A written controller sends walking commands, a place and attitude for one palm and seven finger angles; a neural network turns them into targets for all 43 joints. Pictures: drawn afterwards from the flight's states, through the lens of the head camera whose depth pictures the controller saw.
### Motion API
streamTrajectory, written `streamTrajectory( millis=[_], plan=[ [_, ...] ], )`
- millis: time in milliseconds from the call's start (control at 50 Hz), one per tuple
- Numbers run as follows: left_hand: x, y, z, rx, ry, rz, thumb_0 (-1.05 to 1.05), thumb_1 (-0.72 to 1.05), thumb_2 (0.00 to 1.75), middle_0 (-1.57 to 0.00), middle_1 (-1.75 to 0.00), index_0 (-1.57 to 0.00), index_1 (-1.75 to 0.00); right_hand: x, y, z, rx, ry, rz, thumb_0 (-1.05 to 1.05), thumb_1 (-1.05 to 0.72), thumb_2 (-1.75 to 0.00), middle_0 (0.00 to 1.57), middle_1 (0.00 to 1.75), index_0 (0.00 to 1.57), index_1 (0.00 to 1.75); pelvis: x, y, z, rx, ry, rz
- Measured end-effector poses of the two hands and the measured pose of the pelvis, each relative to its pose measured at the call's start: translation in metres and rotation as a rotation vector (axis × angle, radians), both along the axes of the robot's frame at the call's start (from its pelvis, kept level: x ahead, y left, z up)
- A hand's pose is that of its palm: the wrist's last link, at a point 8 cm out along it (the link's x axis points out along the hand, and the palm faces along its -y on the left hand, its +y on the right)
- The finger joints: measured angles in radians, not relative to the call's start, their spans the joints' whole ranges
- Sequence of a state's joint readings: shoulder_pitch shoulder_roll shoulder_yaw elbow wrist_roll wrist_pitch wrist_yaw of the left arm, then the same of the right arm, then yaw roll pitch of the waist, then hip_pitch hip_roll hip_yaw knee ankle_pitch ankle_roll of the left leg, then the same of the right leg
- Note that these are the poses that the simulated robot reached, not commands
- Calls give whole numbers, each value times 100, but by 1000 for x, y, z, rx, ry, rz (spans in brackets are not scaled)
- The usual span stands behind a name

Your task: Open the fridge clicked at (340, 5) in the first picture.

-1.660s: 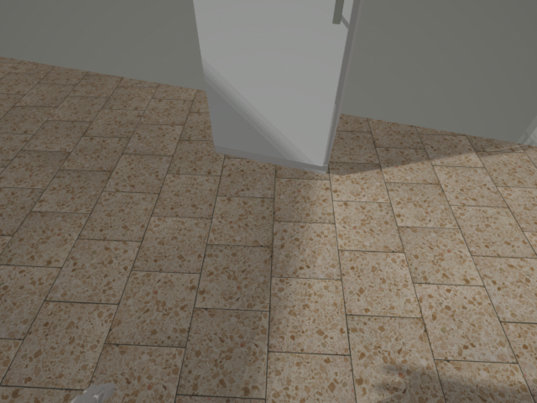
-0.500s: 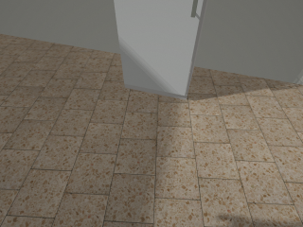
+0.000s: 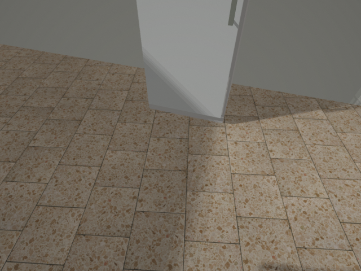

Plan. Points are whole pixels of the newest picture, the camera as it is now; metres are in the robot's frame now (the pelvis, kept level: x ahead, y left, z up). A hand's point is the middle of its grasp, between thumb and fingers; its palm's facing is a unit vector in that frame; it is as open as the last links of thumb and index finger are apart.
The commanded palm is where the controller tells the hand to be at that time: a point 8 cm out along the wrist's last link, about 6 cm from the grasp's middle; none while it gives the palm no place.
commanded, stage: walk to a spot facing it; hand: right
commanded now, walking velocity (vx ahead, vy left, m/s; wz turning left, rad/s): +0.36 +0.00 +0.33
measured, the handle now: out of the picture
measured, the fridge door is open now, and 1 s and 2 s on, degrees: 0 0 0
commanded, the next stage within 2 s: turn to face it in 1.28 s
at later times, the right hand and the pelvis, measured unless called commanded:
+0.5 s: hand out of the picture +0.04 -0.15 -0.18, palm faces -0.01 +0.99 -0.12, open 7.4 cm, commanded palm none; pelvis +0.15 +0.00 -0.01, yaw +6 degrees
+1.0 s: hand (228, 163) +0.51 -0.15 -0.16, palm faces -0.29 +0.94 -0.17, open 7.4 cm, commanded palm none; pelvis +0.35 -0.01 +0.00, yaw +16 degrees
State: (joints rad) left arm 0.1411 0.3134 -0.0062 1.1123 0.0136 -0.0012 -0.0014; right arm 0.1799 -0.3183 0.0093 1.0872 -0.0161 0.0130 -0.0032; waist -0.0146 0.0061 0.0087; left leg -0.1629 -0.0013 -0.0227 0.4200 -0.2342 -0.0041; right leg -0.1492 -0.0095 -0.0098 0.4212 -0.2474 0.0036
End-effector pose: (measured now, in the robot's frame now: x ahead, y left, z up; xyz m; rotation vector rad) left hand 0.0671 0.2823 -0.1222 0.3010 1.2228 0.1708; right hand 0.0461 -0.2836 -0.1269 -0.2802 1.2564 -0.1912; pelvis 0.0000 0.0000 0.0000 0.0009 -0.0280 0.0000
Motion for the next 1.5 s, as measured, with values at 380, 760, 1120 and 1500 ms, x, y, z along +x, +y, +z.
streamTrajectory(
  millis=[380, 760, 1120, 1500],
  plan=[
    [8, -34, -30, -135, 185, 157, 1, 91, 90, -20, -30, -20, -30, -14, 87, -23, 156, 235, -77, 0, -91, -90, 20, 30, 20, 30, 99, 16, -10, 3, 33, 80],
    [203, -74, -11, -75, -91, 264, -2, 95, 90, -20, -30, -21, -30, 245, 22, -33, 144, 102, 82, 1, -91, -90, 20, 30, 19, 29, 256, -32, -9, -1, 14, 207],
    [155, -102, -26, -231, 380, 581, 0, 91, 90, -20, -30, -20, -30, 560, 146, -21, 177, -148, 416, 0, -91, -90, 19, 30, 19, 29, 412, 31, -21, -1, 27, 313],
    [493, 18, -13, -30, -88, 364, 1, 93, 90, -20, -30, -20, -30, 597, 99, -52, 140, 114, 214, -1, -92, -90, 20, 30, 20, 30, 579, 43, -22, 50, 9, 308]
  ],
)
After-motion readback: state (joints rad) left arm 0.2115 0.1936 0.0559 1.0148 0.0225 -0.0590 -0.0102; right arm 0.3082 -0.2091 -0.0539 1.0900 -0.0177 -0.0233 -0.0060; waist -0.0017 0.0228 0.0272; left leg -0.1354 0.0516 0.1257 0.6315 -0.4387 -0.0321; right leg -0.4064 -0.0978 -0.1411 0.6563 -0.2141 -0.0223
